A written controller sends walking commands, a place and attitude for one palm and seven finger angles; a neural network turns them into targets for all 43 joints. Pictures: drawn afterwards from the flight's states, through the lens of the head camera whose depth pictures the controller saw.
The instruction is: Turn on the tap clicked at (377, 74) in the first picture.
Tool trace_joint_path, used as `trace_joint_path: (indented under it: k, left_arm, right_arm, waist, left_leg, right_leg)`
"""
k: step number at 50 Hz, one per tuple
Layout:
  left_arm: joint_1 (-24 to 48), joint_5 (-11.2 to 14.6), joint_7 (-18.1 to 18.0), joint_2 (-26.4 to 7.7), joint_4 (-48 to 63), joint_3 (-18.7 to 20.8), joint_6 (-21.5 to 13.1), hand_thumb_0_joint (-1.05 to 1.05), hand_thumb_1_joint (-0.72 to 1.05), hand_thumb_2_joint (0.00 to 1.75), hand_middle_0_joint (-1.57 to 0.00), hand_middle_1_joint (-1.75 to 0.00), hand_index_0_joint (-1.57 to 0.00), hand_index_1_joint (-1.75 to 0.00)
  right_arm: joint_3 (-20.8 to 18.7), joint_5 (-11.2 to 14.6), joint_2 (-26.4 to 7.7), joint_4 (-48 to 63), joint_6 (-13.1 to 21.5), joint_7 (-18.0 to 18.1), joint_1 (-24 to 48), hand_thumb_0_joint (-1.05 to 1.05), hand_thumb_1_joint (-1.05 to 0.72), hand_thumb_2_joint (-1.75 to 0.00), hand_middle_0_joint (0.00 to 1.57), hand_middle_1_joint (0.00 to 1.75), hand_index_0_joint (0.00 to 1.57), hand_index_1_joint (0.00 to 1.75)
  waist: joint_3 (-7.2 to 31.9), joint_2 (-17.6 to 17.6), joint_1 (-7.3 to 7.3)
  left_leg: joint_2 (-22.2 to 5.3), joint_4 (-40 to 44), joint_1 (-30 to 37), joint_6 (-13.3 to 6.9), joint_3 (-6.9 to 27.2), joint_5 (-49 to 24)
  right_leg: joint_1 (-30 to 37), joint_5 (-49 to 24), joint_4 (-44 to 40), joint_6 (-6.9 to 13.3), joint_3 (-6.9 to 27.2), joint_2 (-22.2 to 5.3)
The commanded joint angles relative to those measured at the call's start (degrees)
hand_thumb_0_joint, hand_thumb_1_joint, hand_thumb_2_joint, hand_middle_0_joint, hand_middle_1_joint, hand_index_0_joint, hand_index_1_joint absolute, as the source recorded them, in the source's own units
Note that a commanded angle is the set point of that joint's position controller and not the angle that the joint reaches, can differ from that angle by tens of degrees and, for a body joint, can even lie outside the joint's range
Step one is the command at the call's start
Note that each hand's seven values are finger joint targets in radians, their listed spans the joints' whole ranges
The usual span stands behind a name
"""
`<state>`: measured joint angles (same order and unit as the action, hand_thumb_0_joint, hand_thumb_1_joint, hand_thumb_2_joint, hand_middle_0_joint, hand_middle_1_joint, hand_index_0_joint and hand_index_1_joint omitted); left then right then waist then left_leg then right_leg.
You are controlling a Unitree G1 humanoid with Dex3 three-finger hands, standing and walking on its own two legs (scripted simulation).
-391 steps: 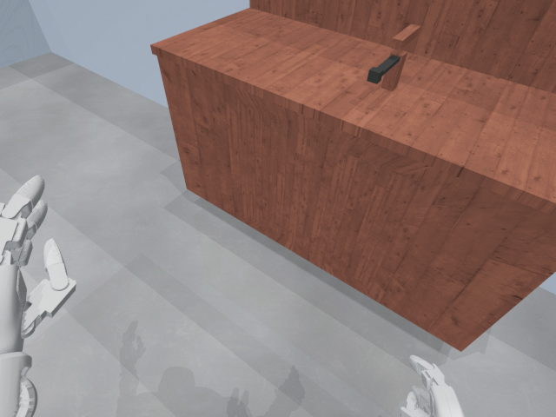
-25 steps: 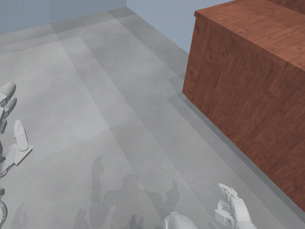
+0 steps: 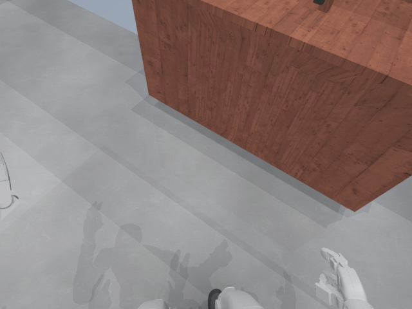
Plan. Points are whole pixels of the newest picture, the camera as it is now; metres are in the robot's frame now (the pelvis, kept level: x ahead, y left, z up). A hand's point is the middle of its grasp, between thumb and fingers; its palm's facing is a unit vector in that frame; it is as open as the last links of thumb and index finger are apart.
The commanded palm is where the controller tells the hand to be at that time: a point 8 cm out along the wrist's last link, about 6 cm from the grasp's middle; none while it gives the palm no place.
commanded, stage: turn to face it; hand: left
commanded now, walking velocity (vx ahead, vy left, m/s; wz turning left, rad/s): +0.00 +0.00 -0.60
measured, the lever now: out of the picture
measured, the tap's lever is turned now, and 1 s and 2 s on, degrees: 0 0 0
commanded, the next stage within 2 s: take the last steps up to it in 1.42 s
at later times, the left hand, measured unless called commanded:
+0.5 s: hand (166, 200) +0.23 +0.07 +0.19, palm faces +0.04 -0.81 -0.58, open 7.4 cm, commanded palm +0.18 +0.14 +0.19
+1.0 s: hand (198, 234) +0.19 +0.03 +0.19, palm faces -0.07 -0.89 -0.44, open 7.4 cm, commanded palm +0.17 +0.07 +0.19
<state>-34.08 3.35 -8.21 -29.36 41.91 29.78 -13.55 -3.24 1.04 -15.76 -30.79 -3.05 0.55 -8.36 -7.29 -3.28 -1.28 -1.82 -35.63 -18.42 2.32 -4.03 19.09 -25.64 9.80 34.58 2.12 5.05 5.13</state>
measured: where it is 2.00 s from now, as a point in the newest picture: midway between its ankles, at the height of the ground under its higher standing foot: outside the picture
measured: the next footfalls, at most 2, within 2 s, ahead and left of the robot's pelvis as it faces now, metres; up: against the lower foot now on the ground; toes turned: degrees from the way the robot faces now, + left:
right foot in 0.30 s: +0.01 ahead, -0.17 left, +0.00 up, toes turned -19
left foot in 0.82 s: -0.02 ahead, +0.07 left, +0.00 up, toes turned -24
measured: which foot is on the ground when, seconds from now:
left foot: down 0.00-0.32, up 0.34-0.80, down 0.82-1.00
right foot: down 0.00-0.00, up 0.02-0.28, down 0.30-0.82, up 0.84-1.00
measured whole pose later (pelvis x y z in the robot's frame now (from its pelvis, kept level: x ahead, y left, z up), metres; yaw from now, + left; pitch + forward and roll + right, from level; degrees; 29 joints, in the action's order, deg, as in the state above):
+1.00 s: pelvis -0.12 -0.06 +0.01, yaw -36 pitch -1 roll +0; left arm -25.3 1.8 -8.0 -21.4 29.4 22.5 -10.5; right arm 1.0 1.3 -8.8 -29.5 -1.7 0.0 -11.0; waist -3.3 1.1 4.2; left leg -8.8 -32.1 -11.4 4.2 -9.1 18.8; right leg -29.0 24.2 56.3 -2.9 -2.7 0.4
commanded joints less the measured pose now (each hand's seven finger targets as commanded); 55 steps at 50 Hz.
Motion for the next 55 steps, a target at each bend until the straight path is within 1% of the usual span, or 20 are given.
trace_joint_path:
  k: [1, 3, 6, 13, 14, 15, 16, 17, 20, 24, 37, 39, 40, 41, 42, 45, 49, 52, 54, 55]
  left_arm:
    - [1.9, -1.2, -0.8, -4.3, 1.9, 5.2, -1.8, 0.0, 0.9, 0.9, -0.2, -0.3, -0.2, -0.3]
    - [5.0, -1.7, -0.5, -2.0, -1.1, 1.4, -1.4, 0.0, 0.9, 0.9, -0.2, -0.3, -0.2, -0.3]
    - [12.5, -2.0, 0.1, 2.7, 0.6, -7.0, -0.3, 0.0, 0.9, 0.9, -0.2, -0.3, -0.2, -0.3]
    - [16.1, -2.1, -0.7, -2.2, 3.4, -4.1, 0.3, 0.0, 0.9, 0.9, -0.2, -0.3, -0.2, -0.3]
    - [14.3, -2.2, -0.7, -3.3, 3.3, -2.6, 0.5, 0.0, 0.9, 0.9, -0.2, -0.3, -0.2, -0.3]
    - [13.6, -2.0, -1.0, -5.3, 4.2, -0.8, -0.1, 0.0, 0.9, 0.9, -0.2, -0.3, -0.2, -0.3]
    - [12.0, -1.7, -1.5, -8.3, 4.2, 2.4, -0.4, 0.0, 0.9, 0.9, -0.2, -0.3, -0.2, -0.3]
    - [11.3, -0.6, -1.9, -8.9, 3.4, 4.6, -0.1, 0.0, 0.9, 0.9, -0.2, -0.3, -0.2, -0.3]
    - [-0.5, 1.0, -1.0, -6.2, 1.3, 6.1, -0.2, 0.0, 0.9, 0.9, -0.2, -0.3, -0.2, -0.3]
    - [-1.0, 1.2, -1.2, -3.9, 0.5, 5.0, -1.0, 0.0, 0.9, 0.9, -0.2, -0.3, -0.2, -0.3]
    - [9.1, -0.7, -1.4, -3.0, 2.0, -2.2, 1.0, 0.0, 0.9, 0.9, -0.2, -0.3, -0.2, -0.3]
    - [11.8, -0.7, -1.0, -3.5, 4.2, -2.5, -0.1, 0.0, 0.9, 0.9, -0.2, -0.3, -0.2, -0.3]
    - [12.3, -0.9, -0.7, -3.6, 3.9, -2.0, -1.0, 0.0, 0.9, 0.9, -0.2, -0.3, -0.2, -0.3]
    - [12.5, -1.2, -0.3, -3.0, 4.5, -1.7, -1.5, 0.0, 0.9, 0.9, -0.2, -0.3, -0.2, -0.3]
    - [13.5, -2.3, -0.3, -4.0, 5.0, -1.5, -1.4, 0.0, 0.9, 0.9, -0.2, -0.3, -0.2, -0.3]
    - [11.8, -2.0, 0.3, -1.7, 0.2, -1.5, -1.0, 0.0, 0.9, 0.9, -0.2, -0.3, -0.2, -0.3]
    - [16.6, -1.4, 0.0, 2.1, -1.4, -7.2, 0.2, 0.0, 0.9, 0.9, -0.2, -0.3, -0.2, -0.3]
    - [19.1, -2.1, -0.2, 0.4, -2.3, -6.6, 0.8, 0.0, 0.9, 0.9, -0.2, -0.3, -0.2, -0.3]
    - [19.3, -2.8, -0.6, -2.0, -2.8, -4.9, 1.0, 0.0, 0.9, 0.9, -0.2, -0.3, -0.2, -0.3]
    - [18.5, -2.5, -1.1, -5.2, -1.7, -2.2, 0.4, 0.0, 0.9, 0.9, -0.2, -0.3, -0.2, -0.3]
  right_arm:
    - [-1.1, 0.0, -4.0, 8.5, 3.0, 1.1, 2.4, 0.0, -0.9, -0.9, 0.2, 0.3, 0.2, 0.3]
    - [-0.4, -0.4, -3.3, 7.6, 3.8, 0.8, 2.3, 0.0, -0.9, -0.9, 0.2, 0.3, 0.2, 0.3]
    - [-0.5, 0.6, -4.0, 7.4, 4.7, 0.0, 0.5, 0.0, -0.9, -0.9, 0.2, 0.3, 0.2, 0.3]
    - [0.3, 0.1, -3.6, 9.0, 7.7, -0.4, -0.5, 0.0, -0.9, -0.9, 0.2, 0.3, 0.2, 0.3]
    - [0.2, 0.2, -3.5, 9.1, 7.5, -0.7, -1.0, 0.0, -0.9, -0.9, 0.2, 0.3, 0.2, 0.3]
    - [0.5, 0.5, -1.8, 9.3, 7.2, -1.0, -1.0, 0.0, -0.9, -0.9, 0.2, 0.3, 0.2, 0.3]
    - [1.4, 0.1, -0.3, 10.6, 7.0, -0.6, 1.8, 0.0, -0.9, -0.9, 0.2, 0.3, 0.2, 0.3]
    - [2.0, -0.1, 0.1, 9.8, 6.4, -0.2, 3.2, 0.0, -0.9, -0.9, 0.2, 0.3, 0.2, 0.3]
    - [2.1, -0.1, 1.3, 8.8, 3.2, -0.5, 4.6, 0.0, -0.9, -0.9, 0.2, 0.3, 0.2, 0.3]
    - [1.3, -0.1, 0.2, 7.5, 0.7, -0.3, 5.2, 0.0, -0.9, -0.9, 0.2, 0.3, 0.2, 0.3]
    - [0.2, -0.3, -3.2, 8.7, -0.1, 0.5, 3.3, 0.0, -0.9, -0.9, 0.2, 0.3, 0.2, 0.3]
    - [0.4, -0.5, -3.1, 8.2, 0.2, 0.5, 2.1, 0.0, -0.9, -0.9, 0.2, 0.3, 0.2, 0.3]
    - [0.4, -1.0, -3.5, 8.5, 0.6, 0.7, 1.9, 0.0, -0.9, -0.9, 0.2, 0.3, 0.2, 0.3]
    - [0.2, -1.5, -4.3, 9.2, 1.2, 0.9, 3.6, 0.0, -0.9, -0.9, 0.2, 0.3, 0.2, 0.3]
    - [0.0, -0.9, -3.0, 10.0, 2.1, 1.2, 3.1, 0.0, -0.9, -0.9, 0.2, 0.3, 0.2, 0.3]
    - [-0.1, -0.2, -1.8, 9.3, 3.2, 0.1, 3.2, 0.0, -0.9, -0.9, 0.2, 0.3, 0.2, 0.3]
    - [0.5, 1.0, -3.1, 8.7, 5.1, -0.2, -0.2, 0.0, -0.9, -0.9, 0.2, 0.3, 0.2, 0.3]
    - [0.0, 0.4, -4.3, 8.2, 6.7, -0.2, -1.2, 0.0, -0.9, -0.9, 0.2, 0.3, 0.2, 0.3]
    - [0.2, 0.6, -2.9, 7.9, 7.1, -0.2, -1.5, 0.0, -0.9, -0.9, 0.2, 0.3, 0.2, 0.3]
    - [1.1, 0.5, -1.0, 9.0, 7.2, 0.0, 1.1, 0.0, -0.9, -0.9, 0.2, 0.3, 0.2, 0.3]
  waist:
    - [12.4, 19.7, 2.11]
    - [8.5, 16.6, 1.4]
    - [6.4, 16.0, 1.43]
    - [9.7, 17.6, 2.41]
    - [11.4, 15.6, 2.45]
    - [13.5, 5.5, 2.29]
    - [13.8, -7.9, 3.48]
    - [15.6, -11.4, 3.74]
    - [17.8, -1.6, 3.04]
    - [19.2, -1.8, 1.96]
    - [14.1, -2.7, 3.43]
    - [15.1, 1.8, 2.33]
    - [13.7, 7.1, 1.94]
    - [11.6, 18.2, 2.72]
    - [10.2, 20.6, 2.77]
    - [5.4, 17.8, 3.05]
    - [3.8, 16.4, 2.13]
    - [7.5, 13.6, 2.07]
    - [11.4, 3.7, 2.04]
    - [12.4, -10.3, 2.91]
  left_leg:
    - [-26.2, 18.2, 10.6, -10.8, 18.5, -17.9]
    - [-24.6, 16.4, 3.4, -10.5, 10.9, -19.4]
    - [-19.8, 13.5, 6.3, -7.1, -0.2, -25.1]
    - [-18.2, 4.3, 5.1, -3.1, -5.2, -17.5]
    - [-16.4, -1.2, 3.6, -1.7, -6.3, -15.0]
    - [-12.4, -11.6, 0.8, 0.3, -7.9, -7.4]
    - [-4.8, -23.2, -12.6, 2.5, -6.2, 15.9]
    - [-4.2, -31.8, -16.2, 2.9, 0.7, 17.8]
    - [-5.3, -36.4, -19.2, 3.2, 5.8, 9.0]
    - [-4.3, -28.1, -16.1, 3.7, 4.3, 5.8]
    - [0.7, 0.4, 4.7, 0.0, 1.7, 8.6]
    - [-1.4, 12.5, 14.3, -1.4, 1.5, 4.2]
    - [-6.8, 17.7, 18.3, -4.0, 5.8, 4.8]
    - [-18.3, 21.7, 18.9, -8.1, 15.5, 2.0]
    - [-25.6, 21.6, 13.0, -12.2, 17.8, -5.8]
    - [-23.2, 19.8, -1.6, -11.2, 5.0, -4.4]
    - [-19.1, 13.5, 3.6, -5.3, -4.8, -16.2]
    - [-18.1, 4.9, 4.6, -3.2, -4.9, -18.6]
    - [-12.5, -11.1, 1.2, -0.6, -6.9, -11.3]
    - [-4.9, -23.0, -11.1, 1.8, -6.2, 11.8]
  right_leg:
    - [-9.1, 22.1, 29.0, -3.9, -3.2, -2.7]
    - [-8.9, 18.1, 36.9, -4.5, -1.9, -6.0]
    - [-6.1, 15.3, 24.2, -5.5, -7.3, -7.2]
    - [12.4, 8.2, -1.6, -5.4, -14.4, -4.9]
    - [15.9, 2.4, -6.1, -3.9, -11.8, -7.0]
    - [19.4, -10.6, -9.6, -0.7, -3.2, -13.2]
    - [24.7, -34.2, -10.6, 5.2, 14.7, -22.3]
    - [24.6, -38.9, -11.6, 7.7, 18.7, -26.2]
    - [26.9, -28.7, -8.7, 8.3, 15.1, -21.3]
    - [26.4, -26.2, -10.6, 7.3, 10.4, -18.7]
    - [6.3, 8.8, -21.0, 5.2, 20.7, -15.3]
    - [1.9, 9.1, -16.2, 2.1, 17.2, -11.9]
    - [-4.4, 10.6, -9.3, 0.0, 13.9, -7.7]
    - [-11.5, 15.0, 5.1, -2.6, 5.7, -1.8]
    - [-11.6, 16.5, 23.4, -4.4, -1.4, -1.8]
    - [-7.0, 15.6, 37.2, -5.2, -2.6, -6.0]
    - [0.1, 15.9, 13.0, -5.9, -10.4, -5.8]
    - [10.7, 8.0, -0.1, -5.7, -13.9, -3.8]
    - [18.4, -7.7, -9.3, -1.6, -5.1, -10.3]
    - [24.6, -29.9, -10.8, 4.4, 13.0, -20.9]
